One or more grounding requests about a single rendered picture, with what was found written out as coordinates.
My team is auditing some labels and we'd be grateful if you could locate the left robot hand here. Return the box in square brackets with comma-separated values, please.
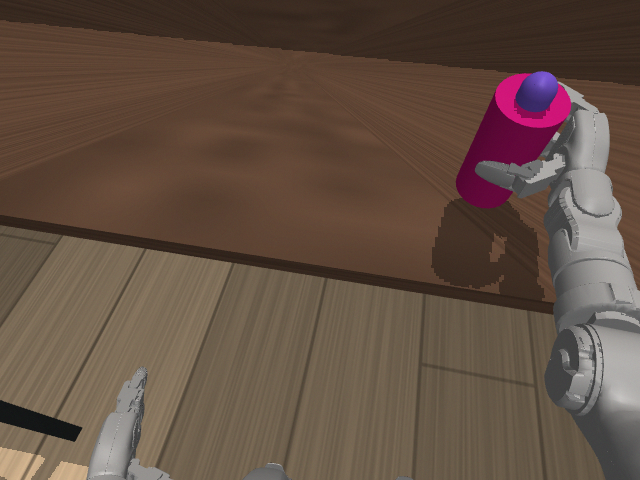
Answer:
[86, 367, 172, 480]

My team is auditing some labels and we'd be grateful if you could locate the right robot hand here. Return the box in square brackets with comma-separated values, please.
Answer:
[475, 81, 610, 198]

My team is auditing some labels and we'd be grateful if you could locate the bottle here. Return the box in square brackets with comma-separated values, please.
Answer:
[456, 71, 571, 208]

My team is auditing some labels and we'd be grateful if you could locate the right robot arm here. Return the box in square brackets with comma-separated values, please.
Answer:
[543, 169, 640, 480]

